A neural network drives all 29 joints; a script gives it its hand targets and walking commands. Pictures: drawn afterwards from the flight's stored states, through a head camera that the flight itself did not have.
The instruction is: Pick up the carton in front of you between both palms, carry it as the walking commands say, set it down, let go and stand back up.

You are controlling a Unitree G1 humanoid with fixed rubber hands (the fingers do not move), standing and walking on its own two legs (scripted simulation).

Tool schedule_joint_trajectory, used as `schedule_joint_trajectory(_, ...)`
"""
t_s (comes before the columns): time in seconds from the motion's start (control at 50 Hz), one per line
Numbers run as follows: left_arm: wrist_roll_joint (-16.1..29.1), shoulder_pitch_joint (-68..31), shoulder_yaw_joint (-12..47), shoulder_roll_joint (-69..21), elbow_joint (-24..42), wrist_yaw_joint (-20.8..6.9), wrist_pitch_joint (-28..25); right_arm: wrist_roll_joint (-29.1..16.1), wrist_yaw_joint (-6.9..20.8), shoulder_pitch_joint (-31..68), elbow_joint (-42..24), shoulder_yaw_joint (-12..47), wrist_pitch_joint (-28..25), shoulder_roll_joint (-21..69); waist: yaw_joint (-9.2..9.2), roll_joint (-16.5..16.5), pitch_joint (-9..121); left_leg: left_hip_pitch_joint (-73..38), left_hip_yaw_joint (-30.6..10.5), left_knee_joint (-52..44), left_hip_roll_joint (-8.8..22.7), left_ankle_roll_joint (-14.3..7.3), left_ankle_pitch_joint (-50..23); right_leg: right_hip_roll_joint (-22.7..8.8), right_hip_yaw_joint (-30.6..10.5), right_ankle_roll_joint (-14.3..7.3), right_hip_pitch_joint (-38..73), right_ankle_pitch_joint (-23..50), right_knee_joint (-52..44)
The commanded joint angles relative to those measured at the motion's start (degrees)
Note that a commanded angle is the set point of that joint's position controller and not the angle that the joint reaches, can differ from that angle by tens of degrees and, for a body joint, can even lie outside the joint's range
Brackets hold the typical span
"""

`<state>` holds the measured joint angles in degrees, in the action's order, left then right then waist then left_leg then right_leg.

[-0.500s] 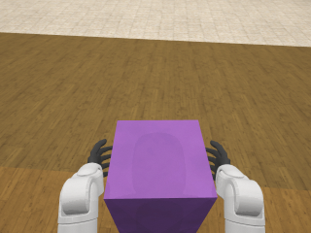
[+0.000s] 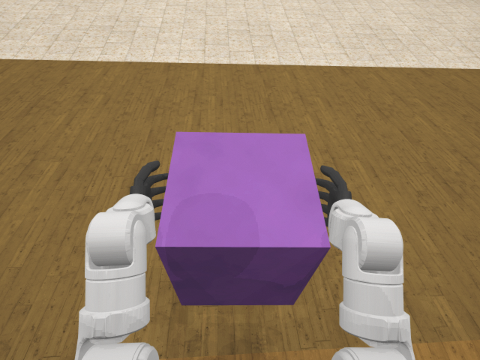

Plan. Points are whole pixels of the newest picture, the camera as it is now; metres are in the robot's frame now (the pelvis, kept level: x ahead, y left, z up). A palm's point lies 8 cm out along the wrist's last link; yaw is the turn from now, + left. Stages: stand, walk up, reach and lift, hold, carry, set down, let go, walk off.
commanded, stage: carry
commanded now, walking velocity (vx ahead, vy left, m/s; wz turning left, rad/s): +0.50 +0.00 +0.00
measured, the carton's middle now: (239, 225) +0.34 -0.01 +0.03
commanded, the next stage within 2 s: none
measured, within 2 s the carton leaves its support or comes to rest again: neither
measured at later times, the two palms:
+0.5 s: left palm (164, 88) +0.68 +0.16 +0.07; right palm (287, 88) +0.70 -0.14 +0.07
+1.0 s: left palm (173, 36) +1.04 +0.17 +0.03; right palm (265, 40) +1.03 -0.13 +0.03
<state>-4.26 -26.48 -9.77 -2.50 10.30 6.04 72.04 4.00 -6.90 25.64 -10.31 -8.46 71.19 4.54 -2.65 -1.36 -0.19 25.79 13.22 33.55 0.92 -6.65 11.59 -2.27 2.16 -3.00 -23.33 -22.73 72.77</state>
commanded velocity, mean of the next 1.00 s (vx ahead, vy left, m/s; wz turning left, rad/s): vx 0.47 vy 0.00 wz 0.00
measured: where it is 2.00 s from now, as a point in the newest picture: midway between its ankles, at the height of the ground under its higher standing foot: (210, 210)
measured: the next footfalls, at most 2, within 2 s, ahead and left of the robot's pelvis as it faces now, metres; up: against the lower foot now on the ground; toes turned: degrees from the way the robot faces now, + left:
right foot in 0.38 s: +0.41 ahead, -0.06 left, -0.03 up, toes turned -3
left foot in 0.84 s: +0.73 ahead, +0.05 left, -0.08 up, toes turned +3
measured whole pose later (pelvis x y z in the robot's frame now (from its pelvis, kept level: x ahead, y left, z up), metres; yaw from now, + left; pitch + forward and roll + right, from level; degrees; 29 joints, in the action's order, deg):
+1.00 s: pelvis +0.68 +0.03 -0.08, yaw +0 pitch +4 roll -2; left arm -3.2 -37.7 -11.5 -0.6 -4.6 7.2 69.6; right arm 3.2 -7.0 36.2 2.5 -12.1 70.2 1.3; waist -1.6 0.8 -0.6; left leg 22.8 7.0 34.6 -4.3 -9.4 6.6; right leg 0.7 0.0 -3.0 -30.4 -25.0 70.1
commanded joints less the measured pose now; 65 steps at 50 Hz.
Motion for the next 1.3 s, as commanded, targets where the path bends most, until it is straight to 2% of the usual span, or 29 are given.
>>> schedule_joint_trajectory(0.0,23.44,-38.09,39.86,-53.22,1.35,-11.80,-1.83,-27.42,14.53,41.80,-3.40,40.24,-1.53,51.79,0.79,5.81,25.11,-27.19,-22.90,-14.70,16.00,-3.50,-8.07,-2.74,-2.45,-0.95,-13.08,5.19,0.16)
schedule_joint_trajectory(0.12,22.80,-44.96,37.74,-54.69,-6.90,-10.76,-3.56,-27.00,14.37,48.23,5.26,36.94,-2.85,52.42,0.41,6.57,22.74,-30.44,-15.19,-13.43,13.27,-5.28,-20.54,-2.10,1.30,0.36,-20.76,10.28,-14.39)
schedule_joint_trajectory(0.26,23.67,-49.49,35.36,-58.85,-11.82,-11.39,-3.31,-24.32,14.04,48.85,11.68,32.53,-2.91,55.02,-1.60,9.31,19.45,-33.67,-7.37,-8.00,7.73,-2.13,-33.19,3.29,8.13,-1.26,-10.60,26.40,-41.99)
schedule_joint_trajectory(0.32,22.94,-47.51,33.49,-59.45,-13.89,-12.13,-3.04,-23.47,13.93,48.44,12.48,32.51,-2.76,56.35,1.58,9.17,22.60,-34.25,-5.24,4.44,7.51,1.12,-41.40,5.20,8.69,-2.83,2.85,27.48,-48.71)
schedule_joint_trajectory(0.34,22.64,-46.43,32.86,-59.46,-14.48,-12.47,-3.13,-23.37,13.92,48.33,12.90,32.93,-2.84,56.85,3.84,6.30,24.84,-29.49,-3.68,13.54,6.16,2.45,-35.12,3.96,8.10,-2.66,12.70,28.79,-50.74)
schedule_joint_trajectory(0.36,22.54,-44.93,32.08,-59.20,-14.89,-13.00,-3.15,-23.19,13.90,48.69,12.86,33.11,-3.03,56.67,5.56,1.28,27.42,-17.78,-5.43,23.73,4.80,2.43,-18.24,-3.71,0.00,-2.03,24.76,33.71,-44.80)
schedule_joint_trajectory(0.38,22.16,-45.56,31.30,-57.70,-15.16,-13.31,-3.31,-23.20,13.89,48.50,13.29,33.53,-2.89,58.67,4.84,-9.75,31.51,1.33,-7.51,36.24,-2.40,3.86,9.44,-17.67,-23.86,-8.69,38.39,38.30,-43.42)
schedule_joint_trajectory(0.4,22.85,-45.87,31.87,-59.23,-15.77,-13.63,-3.69,-23.11,13.73,50.04,12.10,33.56,-2.90,58.82,6.80,-16.34,32.93,11.33,-11.63,46.33,-5.82,3.74,20.14,-20.15,-33.86,-14.97,42.81,32.74,-47.47)
schedule_joint_trajectory(0.42,24.03,-47.37,32.53,-61.09,-13.83,-14.09,-4.16,-23.58,13.46,52.41,10.67,34.64,-3.28,59.53,6.60,-14.53,29.09,14.84,-14.27,46.95,-3.00,2.49,18.74,-17.63,-29.51,-13.17,40.47,36.13,-47.34)
schedule_joint_trajectory(0.46,26.83,-52.95,35.36,-63.96,-7.99,-14.49,-4.92,-24.13,12.49,54.58,6.93,35.69,-4.43,60.91,5.95,-3.20,26.34,14.71,-14.93,40.01,0.01,2.46,12.97,-15.05,-20.70,-10.34,33.93,37.82,-47.60)
schedule_joint_trajectory(0.5,28.89,-54.21,37.46,-64.90,-4.41,-14.25,-5.58,-23.93,11.35,52.33,5.21,36.21,-5.14,61.26,5.48,-2.80,26.86,11.38,-13.82,32.26,0.79,3.34,10.13,-13.25,-15.21,-8.30,31.32,44.10,-47.93)
schedule_joint_trajectory(0.58,28.33,-48.05,38.81,-62.94,-2.83,-13.95,-6.32,-21.48,10.06,44.17,5.07,37.08,-6.42,59.77,6.79,-4.97,28.45,16.49,-10.93,23.41,-0.24,3.68,4.20,-11.30,-10.16,-7.70,37.20,60.62,-44.49)
schedule_joint_trajectory(0.62,27.83,-46.18,39.69,-61.65,-2.40,-14.14,-6.62,-20.72,9.87,43.33,3.87,37.90,-6.91,58.39,7.56,-5.15,27.92,16.47,-8.63,15.52,-1.61,3.87,-4.02,-7.71,-6.47,-6.81,37.76,61.24,-43.62)
schedule_joint_trajectory(0.68,27.63,-45.30,40.78,-59.14,-1.41,-14.31,-6.78,-20.24,9.77,44.23,1.02,38.86,-6.82,55.16,8.74,-4.56,25.05,11.06,-4.40,-0.73,-4.98,4.22,-15.17,-2.61,-2.14,-6.05,35.63,58.06,-42.44)
schedule_joint_trajectory(0.72,27.18,-43.16,40.59,-56.87,-3.12,-14.09,-6.50,-19.82,9.99,43.27,1.31,38.37,-5.86,52.31,8.53,-5.05,23.44,2.42,-4.30,-9.36,-5.45,2.81,-25.07,-1.88,-0.62,-5.72,31.45,51.07,-40.03)
schedule_joint_trajectory(0.78,26.68,-42.48,39.70,-54.47,-7.10,-13.88,-5.49,-18.83,10.78,40.52,4.85,35.82,-4.25,48.15,3.08,-3.44,24.80,-15.86,-5.57,-14.20,-3.19,1.31,-32.85,-1.83,2.01,-2.99,23.97,46.01,-24.06)
schedule_joint_trajectory(0.8,26.39,-43.25,39.24,-53.84,-8.44,-13.88,-5.14,-18.73,11.24,40.48,5.63,34.73,-3.66,46.77,0.92,-0.53,24.73,-23.62,-8.00,-13.45,0.36,2.17,-35.19,-0.12,2.39,-1.87,17.14,36.05,-15.73)
schedule_joint_trajectory(0.82,25.74,-44.25,38.27,-53.47,-9.70,-13.78,-4.60,-18.73,11.73,41.42,7.14,33.29,-2.87,44.92,1.99,6.62,24.98,-33.66,-16.95,-2.98,9.57,3.09,-55.94,3.04,2.47,-1.44,3.96,4.94,-6.27)
schedule_joint_trajectory(0.84,25.87,-46.13,37.46,-53.44,-11.33,-13.45,-3.31,-18.36,11.86,42.81,10.31,31.35,-2.29,44.02,0.83,16.92,29.43,-47.39,-33.37,2.49,19.43,-5.32,-66.84,8.56,-1.65,0.13,-11.12,-14.00,4.14)
schedule_joint_trajectory(0.86,25.88,-47.39,36.74,-52.99,-11.80,-12.91,-2.63,-18.95,12.07,43.02,12.62,30.42,-1.92,44.29,-1.01,19.05,32.61,-50.22,-40.99,0.78,22.58,-11.70,-50.64,6.93,-4.14,0.08,-18.71,-14.97,13.42)
schedule_joint_trajectory(0.88,26.38,-49.29,36.26,-54.27,-9.81,-12.53,-2.52,-20.46,12.55,44.11,12.13,31.33,-2.11,46.84,-1.62,15.95,33.32,-45.89,-45.79,-4.90,21.88,-14.12,-22.43,4.97,-5.34,-0.53,-22.29,-11.55,13.65)
schedule_joint_trajectory(0.9,26.73,-53.10,36.48,-56.17,-7.62,-12.15,-2.80,-22.99,13.15,47.95,9.38,32.71,-2.12,51.37,-0.21,6.11,28.81,-37.50,-42.83,-8.20,17.95,-10.95,-12.75,2.70,-5.24,-0.89,-21.02,-6.20,7.73)
schedule_joint_trajectory(0.94,25.60,-53.29,35.31,-58.91,-7.40,-11.35,-3.46,-26.86,13.92,55.48,5.91,35.02,-2.26,56.79,1.33,1.63,24.95,-26.99,-35.27,-10.23,15.22,-6.28,-20.43,0.81,-4.33,-0.15,-15.71,-1.54,-1.68)
schedule_joint_trajectory(1.04,22.51,-46.31,35.52,-61.06,-8.90,-9.99,-5.07,-28.10,14.32,51.97,6.29,35.56,-3.58,60.01,0.00,7.90,26.75,-32.07,-20.79,-5.16,9.84,-0.92,-59.23,2.14,0.25,0.89,-16.67,10.39,-16.45)
schedule_joint_trajectory(1.16,21.15,-46.02,37.61,-59.01,-4.66,-9.27,-6.35,-27.70,14.48,49.73,3.30,37.33,-4.98,58.38,-2.44,7.50,27.13,-32.63,-12.49,2.00,2.28,2.00,-54.44,8.28,7.36,0.82,-7.51,32.10,-40.21)
schedule_joint_trajectory(1.2,20.60,-44.53,37.52,-56.85,-5.16,-9.52,-5.82,-27.14,14.23,47.13,4.41,37.46,-4.93,56.65,-1.22,6.49,26.43,-27.65,-11.61,8.92,2.06,1.93,-46.63,8.70,6.83,0.49,1.45,39.10,-47.24)
schedule_joint_trajectory(1.24,19.79,-41.92,36.46,-54.57,-7.55,-10.23,-5.09,-26.44,14.29,45.92,6.96,37.81,-4.67,54.61,3.32,4.78,26.34,-18.84,-10.22,19.62,1.28,3.77,-36.43,4.17,4.20,-0.24,17.30,52.55,-58.25)
schedule_joint_trajectory(1.26,19.64,-41.59,35.61,-53.08,-8.45,-10.73,-4.76,-25.80,14.36,45.67,8.50,37.47,-4.60,53.69,4.81,0.59,26.11,-8.02,-9.60,26.79,-0.95,4.75,-12.79,-3.33,-0.66,-0.92,27.69,72.08,-52.24)
schedule_joint_trajectory(1.28,19.54,-42.00,34.41,-51.75,-10.10,-11.24,-4.25,-25.05,14.36,45.44,10.65,36.69,-4.01,53.39,5.37,-8.01,27.96,5.60,-9.86,36.76,-5.74,6.44,26.41,-16.01,-13.06,-5.28,39.43,105.33,-40.73)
